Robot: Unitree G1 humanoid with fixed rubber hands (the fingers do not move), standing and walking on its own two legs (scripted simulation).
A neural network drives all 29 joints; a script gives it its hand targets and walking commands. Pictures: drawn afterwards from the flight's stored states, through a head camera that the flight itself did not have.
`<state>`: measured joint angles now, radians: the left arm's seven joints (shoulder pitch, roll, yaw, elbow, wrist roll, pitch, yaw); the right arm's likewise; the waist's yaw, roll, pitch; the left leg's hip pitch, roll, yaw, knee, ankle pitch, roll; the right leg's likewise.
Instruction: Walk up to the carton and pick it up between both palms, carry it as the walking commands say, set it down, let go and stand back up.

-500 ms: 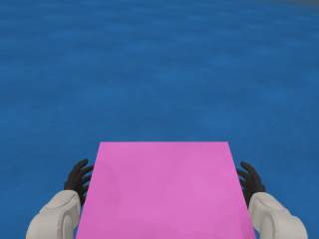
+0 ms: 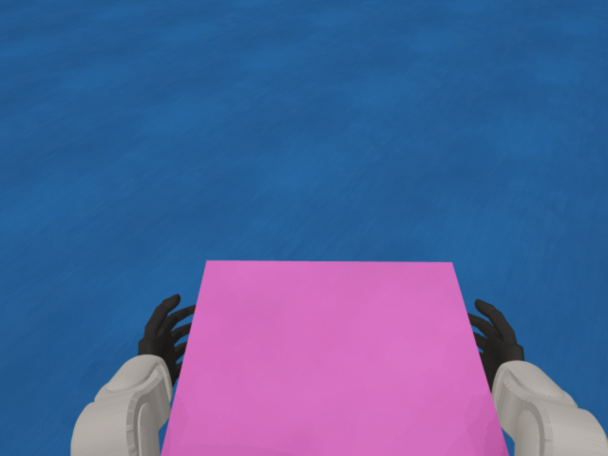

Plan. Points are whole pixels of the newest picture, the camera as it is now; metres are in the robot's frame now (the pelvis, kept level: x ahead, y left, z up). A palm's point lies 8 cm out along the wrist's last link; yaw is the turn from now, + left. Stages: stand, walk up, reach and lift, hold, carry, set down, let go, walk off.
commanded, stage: carry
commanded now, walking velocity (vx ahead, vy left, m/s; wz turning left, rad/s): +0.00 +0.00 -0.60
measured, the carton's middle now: (326, 391) +0.23 -0.02 -0.04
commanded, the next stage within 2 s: none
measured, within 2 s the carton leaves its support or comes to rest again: neither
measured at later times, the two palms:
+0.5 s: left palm (136, 376) +0.22 +0.19 +0.07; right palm (521, 427) +0.16 -0.19 +0.09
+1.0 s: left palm (195, 408) +0.19 +0.12 +0.08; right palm out of the picture +0.10 -0.26 +0.08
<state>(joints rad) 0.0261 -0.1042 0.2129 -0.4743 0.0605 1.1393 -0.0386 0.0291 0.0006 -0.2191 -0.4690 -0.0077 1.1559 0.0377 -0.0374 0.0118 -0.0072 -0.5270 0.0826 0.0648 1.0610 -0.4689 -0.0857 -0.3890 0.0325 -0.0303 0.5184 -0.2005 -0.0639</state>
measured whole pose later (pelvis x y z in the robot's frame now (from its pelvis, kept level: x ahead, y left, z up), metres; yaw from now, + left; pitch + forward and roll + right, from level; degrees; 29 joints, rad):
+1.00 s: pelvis -0.08 -0.01 +0.00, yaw -13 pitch +1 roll +0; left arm 0.01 -0.06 0.21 -0.43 0.08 1.19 -0.04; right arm -0.01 0.01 -0.19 -0.37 -0.03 1.18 0.03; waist -0.03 0.00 -0.11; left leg -0.29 0.09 0.11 0.51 -0.24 -0.03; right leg -0.27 0.00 -0.11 0.50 -0.26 -0.05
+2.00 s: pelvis -0.07 -0.01 +0.00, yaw -13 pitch +1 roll +0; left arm -0.03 -0.04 0.22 -0.38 0.07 1.16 -0.04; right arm -0.04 0.03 -0.21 -0.34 -0.05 1.15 0.03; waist -0.01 -0.01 -0.09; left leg -0.29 0.08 0.12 0.52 -0.26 -0.02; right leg -0.27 -0.01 -0.11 0.51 -0.27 -0.04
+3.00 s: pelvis -0.07 +0.00 +0.00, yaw -13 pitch +1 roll +0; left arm -0.05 -0.04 0.22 -0.32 0.08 1.12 -0.04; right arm -0.05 0.03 -0.21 -0.29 -0.06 1.11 0.03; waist -0.01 -0.01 -0.08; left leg -0.28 0.07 0.12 0.52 -0.26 -0.01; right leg -0.27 -0.01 -0.10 0.51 -0.27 -0.03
